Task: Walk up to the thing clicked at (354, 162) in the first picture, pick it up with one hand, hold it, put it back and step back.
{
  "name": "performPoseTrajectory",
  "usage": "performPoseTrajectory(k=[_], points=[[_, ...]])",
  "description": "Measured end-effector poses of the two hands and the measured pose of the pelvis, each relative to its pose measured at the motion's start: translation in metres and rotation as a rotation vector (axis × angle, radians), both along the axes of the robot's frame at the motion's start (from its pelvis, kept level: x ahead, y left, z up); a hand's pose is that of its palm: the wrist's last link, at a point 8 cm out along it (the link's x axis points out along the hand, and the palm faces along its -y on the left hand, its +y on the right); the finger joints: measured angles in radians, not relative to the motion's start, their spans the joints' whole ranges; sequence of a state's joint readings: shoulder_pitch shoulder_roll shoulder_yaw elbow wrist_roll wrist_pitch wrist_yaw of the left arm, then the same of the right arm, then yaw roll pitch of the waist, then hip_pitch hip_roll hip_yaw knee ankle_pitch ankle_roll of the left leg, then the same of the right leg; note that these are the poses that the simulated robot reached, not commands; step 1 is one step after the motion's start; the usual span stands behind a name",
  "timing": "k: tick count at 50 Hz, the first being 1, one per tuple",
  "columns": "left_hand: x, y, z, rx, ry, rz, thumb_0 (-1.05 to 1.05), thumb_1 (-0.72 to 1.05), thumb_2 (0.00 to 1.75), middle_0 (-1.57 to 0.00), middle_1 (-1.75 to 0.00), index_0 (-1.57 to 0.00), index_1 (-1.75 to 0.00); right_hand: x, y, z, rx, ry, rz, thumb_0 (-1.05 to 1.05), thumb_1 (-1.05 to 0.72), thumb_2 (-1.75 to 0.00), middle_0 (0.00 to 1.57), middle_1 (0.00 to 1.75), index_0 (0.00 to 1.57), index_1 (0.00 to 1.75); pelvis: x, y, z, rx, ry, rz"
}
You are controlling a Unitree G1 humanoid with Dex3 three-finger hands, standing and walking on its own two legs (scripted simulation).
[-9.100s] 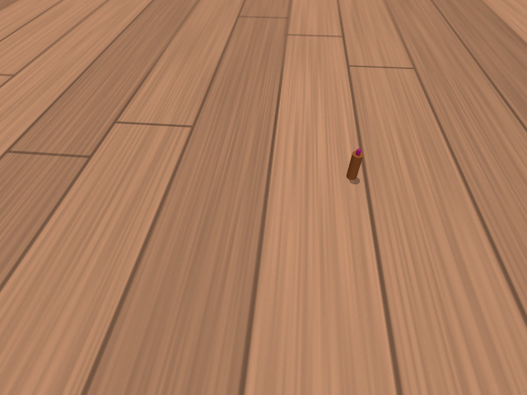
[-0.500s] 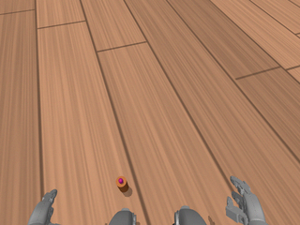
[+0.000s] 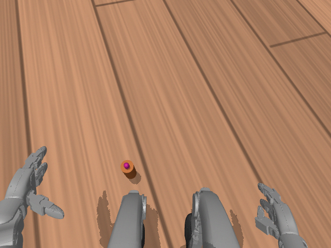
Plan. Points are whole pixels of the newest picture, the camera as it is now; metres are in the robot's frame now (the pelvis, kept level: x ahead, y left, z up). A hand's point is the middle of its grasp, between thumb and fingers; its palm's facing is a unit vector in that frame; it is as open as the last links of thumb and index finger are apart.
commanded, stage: go down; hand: left
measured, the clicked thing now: (128, 169) +0.38 +0.17 -0.49
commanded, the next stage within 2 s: approach in 1.66 s
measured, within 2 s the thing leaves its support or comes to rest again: neither
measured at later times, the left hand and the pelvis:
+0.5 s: hand (54, 172) +0.30 +0.33 -0.16, palm faces +0.01 -0.99 -0.15, open 17.4 cm; pelvis -0.04 +0.00 -0.11, yaw -1 degrees
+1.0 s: hand (55, 166) +0.32 +0.35 -0.19, palm faces -0.01 -0.99 -0.12, open 17.6 cm; pelvis -0.05 +0.00 -0.16, yaw -2 degrees
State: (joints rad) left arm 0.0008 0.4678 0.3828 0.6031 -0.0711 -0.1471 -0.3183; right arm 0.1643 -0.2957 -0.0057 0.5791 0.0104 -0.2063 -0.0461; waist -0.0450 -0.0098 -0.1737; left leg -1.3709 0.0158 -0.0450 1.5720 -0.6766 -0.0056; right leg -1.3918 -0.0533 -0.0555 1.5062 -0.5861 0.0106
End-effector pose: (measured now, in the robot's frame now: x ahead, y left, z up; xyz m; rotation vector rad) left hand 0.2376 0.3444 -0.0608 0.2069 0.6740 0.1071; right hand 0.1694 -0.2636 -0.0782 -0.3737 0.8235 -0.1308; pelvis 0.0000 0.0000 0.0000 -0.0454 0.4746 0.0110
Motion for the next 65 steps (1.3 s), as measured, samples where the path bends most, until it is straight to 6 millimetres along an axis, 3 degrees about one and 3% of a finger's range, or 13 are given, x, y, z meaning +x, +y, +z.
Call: performPoseTrajectory(k=[10,20,47,65], points=[[0.009,0.021,-0.040,-0.033,-0.103,-0.015,-0.01,-0.54,0.03,-0.07,-0.04,-0.07,-0.04,-0.035,-0.001,-0.068,0.015,0.125,0.001,0.01,-0.87,-0.89,0.20,0.30,0.21,0.30,-0.021,-0.002,-0.049,-0.002,0.060,-0.003],[0.033,0.035,-0.068,-0.055,-0.216,-0.055,-0.01,-0.51,0.06,-0.04,-0.05,-0.05,-0.05,-0.054,-0.006,-0.112,-0.012,0.158,0.018,0.01,-0.88,-0.89,0.20,0.30,0.21,0.30,-0.038,-0.003,-0.092,-0.015,0.088,-0.004],[0.063,0.055,-0.111,-0.101,-0.347,-0.105,-0.01,-0.58,0.07,-0.04,-0.08,-0.05,-0.07,-0.073,-0.009,-0.174,-0.057,0.212,0.050,0.01,-0.88,-0.90,0.20,0.30,0.21,0.30,-0.050,0.002,-0.156,-0.038,0.101,-0.008],[0.074,0.062,-0.122,-0.114,-0.397,-0.115,-0.01,-0.59,0.08,-0.04,-0.09,-0.05,-0.09,-0.087,-0.012,-0.193,-0.079,0.243,0.054,0.01,-0.88,-0.90,0.20,0.30,0.21,0.30,-0.055,0.003,-0.179,-0.045,0.090,-0.009]])
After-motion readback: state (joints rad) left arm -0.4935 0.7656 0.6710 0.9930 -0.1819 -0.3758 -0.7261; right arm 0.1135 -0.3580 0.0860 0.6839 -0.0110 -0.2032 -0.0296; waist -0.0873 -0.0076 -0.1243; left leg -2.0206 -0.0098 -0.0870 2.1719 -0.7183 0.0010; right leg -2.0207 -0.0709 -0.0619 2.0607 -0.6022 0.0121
